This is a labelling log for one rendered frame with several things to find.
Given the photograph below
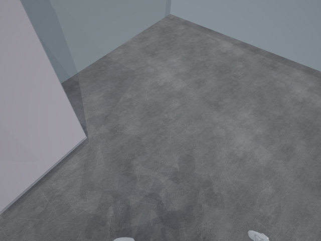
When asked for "robot right hand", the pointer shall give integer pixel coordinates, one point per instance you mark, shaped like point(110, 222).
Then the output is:
point(257, 236)

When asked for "fridge door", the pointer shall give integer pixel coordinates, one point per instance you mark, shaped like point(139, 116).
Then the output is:
point(37, 123)

